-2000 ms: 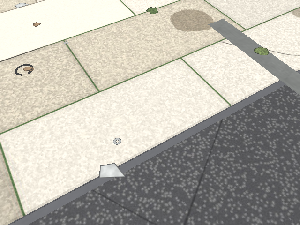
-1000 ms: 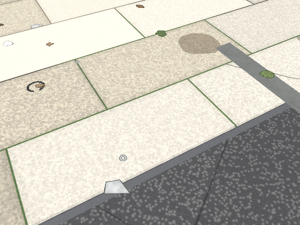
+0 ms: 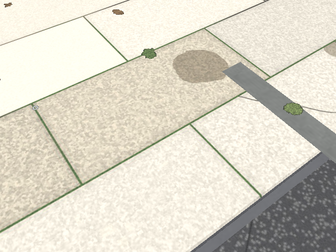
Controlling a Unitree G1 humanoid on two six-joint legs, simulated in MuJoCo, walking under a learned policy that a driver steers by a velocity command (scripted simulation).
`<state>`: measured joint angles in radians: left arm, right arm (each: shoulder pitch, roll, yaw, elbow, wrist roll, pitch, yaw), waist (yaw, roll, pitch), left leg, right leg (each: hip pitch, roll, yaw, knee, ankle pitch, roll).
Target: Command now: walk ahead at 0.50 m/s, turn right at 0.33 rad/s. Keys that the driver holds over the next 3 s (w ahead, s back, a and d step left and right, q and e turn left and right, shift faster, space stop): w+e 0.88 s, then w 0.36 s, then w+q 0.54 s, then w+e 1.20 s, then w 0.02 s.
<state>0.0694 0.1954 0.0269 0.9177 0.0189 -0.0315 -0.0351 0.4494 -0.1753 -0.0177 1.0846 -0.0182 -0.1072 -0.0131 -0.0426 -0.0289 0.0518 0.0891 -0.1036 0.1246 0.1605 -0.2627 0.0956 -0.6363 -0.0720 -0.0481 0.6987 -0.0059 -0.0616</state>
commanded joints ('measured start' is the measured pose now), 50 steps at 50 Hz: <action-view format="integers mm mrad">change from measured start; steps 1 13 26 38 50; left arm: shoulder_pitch -114 190 429 321 22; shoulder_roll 37 118 188 165 83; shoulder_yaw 1 62 74 63 22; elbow -84 9 6 -96 -219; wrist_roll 1 -11 -9 4 18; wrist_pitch -16 -22 -27 -14 15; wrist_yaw -1 34 44 26 -32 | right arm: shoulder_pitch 79 -146 -548 -249 -88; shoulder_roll -115 -134 -127 -160 -171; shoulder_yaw -16 -36 -17 -41 -46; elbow -11 -204 -401 -373 -265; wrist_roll -7 -18 -16 -21 -2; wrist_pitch -5 4 57 37 -7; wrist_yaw -15 8 33 1 22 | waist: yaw -7 25 141 38 26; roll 84 76 -39 47 117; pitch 62 -30 -11 -76 4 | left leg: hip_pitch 0 -686 -786 -137 -207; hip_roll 301 195 144 431 313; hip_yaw -42 -174 -124 -537 -60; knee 6 1063 546 79 -22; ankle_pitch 650 -36 232 -54 377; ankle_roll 46 -72 -136 76 55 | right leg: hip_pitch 16 529 636 32 8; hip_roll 48 -117 -27 68 33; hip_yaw -54 390 370 151 62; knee -77 -470 -431 515 116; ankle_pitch -12 110 262 -346 -47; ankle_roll -32 -256 -159 -16 26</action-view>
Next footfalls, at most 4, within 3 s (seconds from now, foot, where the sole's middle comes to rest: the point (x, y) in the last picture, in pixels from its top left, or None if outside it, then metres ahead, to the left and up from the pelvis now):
0.14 right None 0.24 -0.08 -0.78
0.66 left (167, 223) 0.58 0.00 -0.78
1.18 right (240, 198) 0.68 -0.31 -0.78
1.74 left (227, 136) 1.02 -0.31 -0.78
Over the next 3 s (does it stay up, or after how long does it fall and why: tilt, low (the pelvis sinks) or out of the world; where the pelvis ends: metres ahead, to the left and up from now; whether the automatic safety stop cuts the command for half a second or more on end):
stays up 1.47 -0.64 0.00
